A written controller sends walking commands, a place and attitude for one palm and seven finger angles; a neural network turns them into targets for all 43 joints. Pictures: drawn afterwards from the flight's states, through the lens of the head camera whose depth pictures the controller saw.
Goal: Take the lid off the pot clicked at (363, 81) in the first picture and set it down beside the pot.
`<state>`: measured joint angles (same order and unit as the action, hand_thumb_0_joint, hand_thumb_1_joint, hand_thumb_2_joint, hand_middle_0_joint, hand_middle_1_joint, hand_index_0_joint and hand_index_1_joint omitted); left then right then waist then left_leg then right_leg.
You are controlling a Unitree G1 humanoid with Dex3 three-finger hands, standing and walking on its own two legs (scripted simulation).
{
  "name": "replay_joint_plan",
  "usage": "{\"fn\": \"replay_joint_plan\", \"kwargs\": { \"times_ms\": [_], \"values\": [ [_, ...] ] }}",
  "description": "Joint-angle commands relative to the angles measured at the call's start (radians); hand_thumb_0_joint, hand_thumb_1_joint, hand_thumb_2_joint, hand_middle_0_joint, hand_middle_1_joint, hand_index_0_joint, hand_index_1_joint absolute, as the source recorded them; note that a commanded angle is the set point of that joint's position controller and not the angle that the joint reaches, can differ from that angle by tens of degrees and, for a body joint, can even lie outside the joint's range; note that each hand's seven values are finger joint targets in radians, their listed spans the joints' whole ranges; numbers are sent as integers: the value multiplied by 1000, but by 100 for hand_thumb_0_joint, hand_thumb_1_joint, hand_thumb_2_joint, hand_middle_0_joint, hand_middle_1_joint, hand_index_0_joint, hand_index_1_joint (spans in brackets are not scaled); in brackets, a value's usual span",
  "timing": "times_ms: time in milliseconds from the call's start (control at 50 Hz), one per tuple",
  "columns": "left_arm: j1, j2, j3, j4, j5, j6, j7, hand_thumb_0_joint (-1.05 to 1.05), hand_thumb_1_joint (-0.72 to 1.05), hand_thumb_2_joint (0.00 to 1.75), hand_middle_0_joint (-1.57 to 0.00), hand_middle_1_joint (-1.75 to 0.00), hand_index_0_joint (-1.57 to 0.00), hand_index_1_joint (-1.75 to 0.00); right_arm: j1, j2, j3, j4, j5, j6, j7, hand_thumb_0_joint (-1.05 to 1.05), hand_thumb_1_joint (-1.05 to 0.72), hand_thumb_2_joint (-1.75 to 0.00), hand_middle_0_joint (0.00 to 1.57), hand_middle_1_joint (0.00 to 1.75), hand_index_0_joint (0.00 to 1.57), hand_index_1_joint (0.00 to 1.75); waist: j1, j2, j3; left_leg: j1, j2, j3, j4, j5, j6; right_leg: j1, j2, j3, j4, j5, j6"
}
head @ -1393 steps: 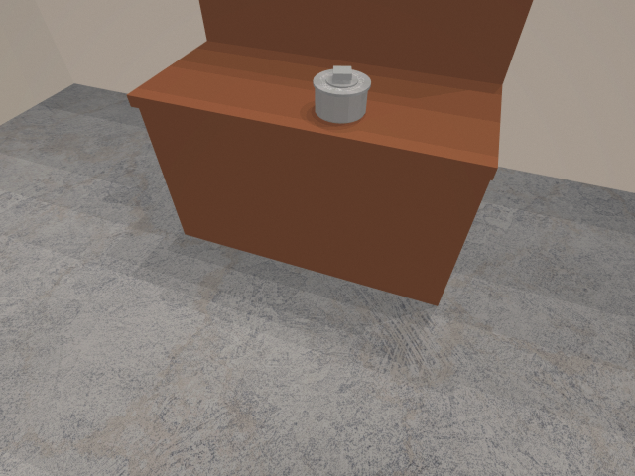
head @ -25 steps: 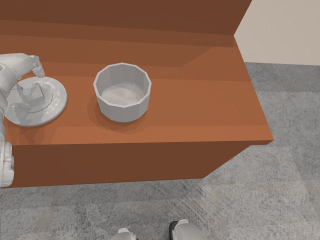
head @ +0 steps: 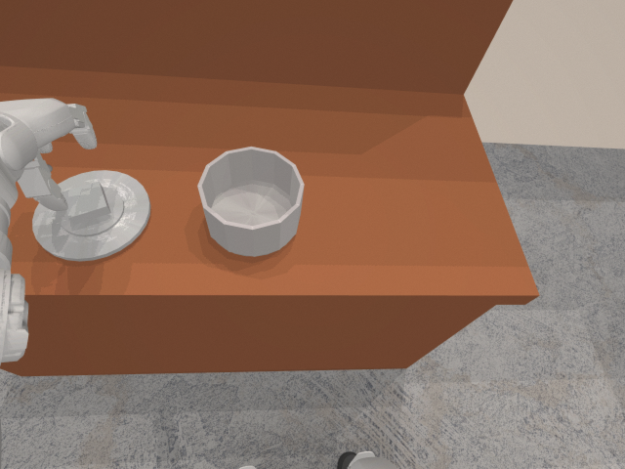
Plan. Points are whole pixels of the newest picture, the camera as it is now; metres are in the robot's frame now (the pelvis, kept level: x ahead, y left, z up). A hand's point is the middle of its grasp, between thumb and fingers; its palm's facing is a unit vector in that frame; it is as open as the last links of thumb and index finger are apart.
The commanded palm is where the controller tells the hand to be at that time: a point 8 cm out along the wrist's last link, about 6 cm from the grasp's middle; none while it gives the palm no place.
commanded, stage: raise the empty hand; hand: left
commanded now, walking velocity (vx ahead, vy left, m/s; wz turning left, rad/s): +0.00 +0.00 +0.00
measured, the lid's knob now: (86, 202) +0.51 +0.30 -0.03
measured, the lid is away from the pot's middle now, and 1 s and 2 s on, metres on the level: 0.25 0.25 0.25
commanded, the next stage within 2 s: draw the hand back to the body in 0.44 s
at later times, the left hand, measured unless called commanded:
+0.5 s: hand (32, 137) +0.49 +0.30 +0.12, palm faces -0.42 -0.10 -0.90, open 10.9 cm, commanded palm +0.50 +0.29 +0.17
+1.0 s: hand (15, 179) +0.42 +0.30 +0.12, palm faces -0.38 -0.08 -0.92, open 10.9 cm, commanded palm +0.41 +0.29 +0.18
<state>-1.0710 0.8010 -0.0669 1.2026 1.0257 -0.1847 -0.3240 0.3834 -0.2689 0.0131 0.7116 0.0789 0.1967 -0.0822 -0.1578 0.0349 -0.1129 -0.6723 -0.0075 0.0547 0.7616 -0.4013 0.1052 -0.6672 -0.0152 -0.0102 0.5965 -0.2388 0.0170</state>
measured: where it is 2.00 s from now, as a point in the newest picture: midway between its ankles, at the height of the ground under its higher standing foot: outside the picture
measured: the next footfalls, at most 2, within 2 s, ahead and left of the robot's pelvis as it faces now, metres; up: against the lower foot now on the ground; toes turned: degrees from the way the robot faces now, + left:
none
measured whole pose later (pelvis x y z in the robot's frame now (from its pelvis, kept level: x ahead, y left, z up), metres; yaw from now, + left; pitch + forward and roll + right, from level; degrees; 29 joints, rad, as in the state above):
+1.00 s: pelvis +0.01 -0.02 +0.02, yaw +2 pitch +10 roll -3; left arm -0.79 0.75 -0.01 0.90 0.92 -0.22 -0.37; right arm 0.27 -0.27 -0.01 0.66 0.08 0.24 -0.04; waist -0.07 0.05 -0.08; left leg -0.41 -0.03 0.04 0.56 -0.32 0.08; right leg -0.42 -0.03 -0.03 0.44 -0.19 0.04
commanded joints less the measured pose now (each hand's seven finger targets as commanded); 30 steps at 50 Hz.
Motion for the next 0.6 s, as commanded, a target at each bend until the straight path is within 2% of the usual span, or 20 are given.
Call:
{"fn": "replay_joint_plan", "kwargs": {
  "times_ms": [0,20,40,60,80,100,120,140,160,220,240,260,300,320,340,380,420,500,540,580],
  "values": [
    [-499,286,89,-260,-15,-12,25,0,5,52,-31,-94,-31,-94,159,-198,-69,-34,-12,-18,-21,0,-90,-90,20,30,20,30,6,179,-428,491,40,-113,-90,669,-94,53,71,-62,-30,195,-68],
    [-489,323,123,-274,-21,-20,20,0,5,52,-31,-94,-31,-94,156,-198,-70,-39,-14,-20,-23,0,-90,-90,20,30,20,30,14,182,-456,502,36,-107,-88,703,-92,81,69,-57,-33,226,-67],
    [-472,332,129,-255,-24,-17,19,0,5,52,-31,-94,-31,-94,162,-195,-68,-44,-14,-20,-27,0,-90,-90,20,30,20,30,9,145,-473,489,29,-103,-89,708,-86,118,72,-53,-34,252,-62],
    [-453,318,114,-196,-26,-12,17,0,5,52,-31,-94,-31,-94,152,-196,-63,-42,-8,-22,-30,0,-90,-90,20,30,20,30,3,112,-417,442,27,-95,-93,657,-79,110,70,-55,-39,240,-60],
    [-471,273,71,-192,-34,-4,12,0,5,52,-31,-94,-31,-94,147,-199,-61,-37,-6,-22,-29,0,-90,-90,20,30,20,30,-7,103,-378,418,29,-90,-109,592,-74,98,68,-58,-46,213,-59],
    [-493,285,78,-210,-31,-2,12,0,5,52,-31,-94,-31,-94,148,-201,-63,-32,-5,-24,-27,0,-90,-90,20,30,20,30,1,121,-366,427,33,-95,-121,583,-76,91,67,-61,-52,196,-62],
    [-517,279,74,-247,-26,-3,10,0,5,52,-31,-94,-31,-94,144,-201,-67,-31,-8,-25,-25,0,-90,-90,20,30,20,30,9,178,-383,469,35,-97,-125,635,-87,83,64,-59,-57,207,-67],
    [-497,275,74,-227,-20,1,13,0,5,52,-31,-94,-31,-94,153,-197,-68,-34,-9,-28,-21,0,-90,-90,20,30,20,30,9,184,-380,490,37,-105,-121,670,-95,75,70,-65,-54,202,-67],
    [-507,291,89,-261,-18,-2,10,0,5,52,-31,-94,-31,-94,154,-196,-70,-34,-11,-28,-20,0,-90,-90,20,30,20,30,13,180,-411,513,38,-107,-118,714,-97,91,71,-63,-58,228,-66],
    [-458,282,96,-229,-36,-1,-3,0,5,52,-31,-94,-31,-94,145,-194,-71,-41,-10,-29,-17,0,-90,-90,20,30,20,30,19,148,-401,503,34,-100,-119,757,-90,130,68,-59,-65,274,-65],
    [-457,290,96,-221,-35,3,-6,0,5,52,-31,-94,-31,-94,146,-196,-70,-41,-11,-25,-18,0,-90,-90,20,30,20,30,16,127,-406,494,30,-98,-126,735,-87,145,70,-55,-72,273,-60],
    [-457,278,81,-194,-38,10,-10,0,5,52,-31,-94,-31,-94,136,-198,-68,-39,-6,-25,-17,0,-90,-90,20,30,20,30,12,97,-360,459,30,-91,-134,677,-79,145,67,-57,-79,259,-60],
    [-497,270,67,-238,-39,16,-16,0,5,52,-31,-94,-31,-94,132,-199,-71,-37,-5,-25,-15,0,-90,-90,20,30,20,30,14,112,-361,471,32,-93,-153,658,-78,154,65,-57,-87,251,-62],
    [-508,287,83,-274,-38,11,-17,0,5,52,-31,-94,-31,-94,131,-198,-74,-39,-7,-26,-13,0,-90,-90,20,30,20,30,21,137,-390,504,33,-94,-149,719,-80,165,64,-56,-88,280,-64],
    [-489,310,103,-268,-31,8,-17,0,5,52,-31,-94,-31,-94,139,-195,-74,-44,-10,-25,-16,0,-90,-90,20,30,20,30,21,126,-415,517,28,-97,-147,747,-81,188,69,-53,-87,297,-61],
    [-446,306,110,-252,-37,3,-21,0,5,52,-31,-94,-31,-94,125,-191,-71,-46,-8,-21,-14,0,-90,-90,20,30,20,30,29,122,-395,506,28,-98,-147,770,-81,200,68,-57,-88,310,-62],
    [-389,274,84,-178,-45,2,-29,0,5,52,-31,-94,-31,-94,118,-196,-67,-47,-3,-24,-12,0,-90,-90,20,30,20,30,25,84,-331,458,26,-85,-153,717,-74,183,65,-57,-93,293,-61],
    [-432,273,69,-223,-37,3,-29,0,5,52,-31,-94,-31,-94,109,-196,-70,-51,-6,-17,-10,0,-90,-90,20,30,20,30,22,93,-335,453,21,-78,-165,660,-65,195,64,-53,-99,281,-62],
    [-477,325,114,-336,-41,-11,-27,0,5,52,-31,-94,-31,-94,103,-193,-78,-56,-12,-11,-9,0,-90,-90,20,30,20,30,36,161,-412,531,26,-92,-161,762,-77,222,61,-50,-98,318,-64],
    [-418,344,154,-355,-47,-29,-22,0,5,52,-31,-94,-31,-94,90,-186,-80,-70,-15,-8,-8,0,-90,-90,20,30,20,30,46,167,-453,574,25,-99,-155,825,-79,241,60,-52,-99,334,-62]
  ]
}}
